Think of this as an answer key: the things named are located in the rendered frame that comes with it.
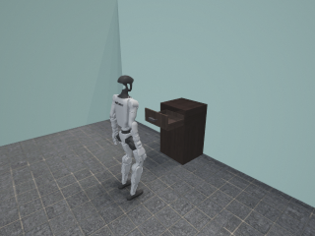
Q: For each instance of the robot left hand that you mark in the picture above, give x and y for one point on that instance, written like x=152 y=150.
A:
x=114 y=136

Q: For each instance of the left robot forearm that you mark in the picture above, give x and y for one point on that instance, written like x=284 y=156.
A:
x=114 y=124

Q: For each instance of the robot left upper arm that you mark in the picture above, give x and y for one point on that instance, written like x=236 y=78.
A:
x=112 y=109

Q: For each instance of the handle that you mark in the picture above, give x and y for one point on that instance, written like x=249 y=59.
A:
x=152 y=119

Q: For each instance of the cabinet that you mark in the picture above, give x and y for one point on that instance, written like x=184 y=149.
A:
x=186 y=142

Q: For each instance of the humanoid robot torso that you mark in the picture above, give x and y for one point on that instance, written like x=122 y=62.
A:
x=122 y=117

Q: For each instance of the humanoid robot head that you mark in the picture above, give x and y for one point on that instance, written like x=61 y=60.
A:
x=124 y=80

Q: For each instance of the drawer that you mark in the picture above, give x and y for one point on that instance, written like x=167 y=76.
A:
x=165 y=119

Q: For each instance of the right robot forearm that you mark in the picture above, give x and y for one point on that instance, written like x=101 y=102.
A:
x=135 y=135

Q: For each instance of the robot right upper arm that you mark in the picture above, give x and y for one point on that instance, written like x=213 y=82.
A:
x=133 y=107

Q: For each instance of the robot right hand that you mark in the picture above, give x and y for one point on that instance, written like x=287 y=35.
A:
x=141 y=152

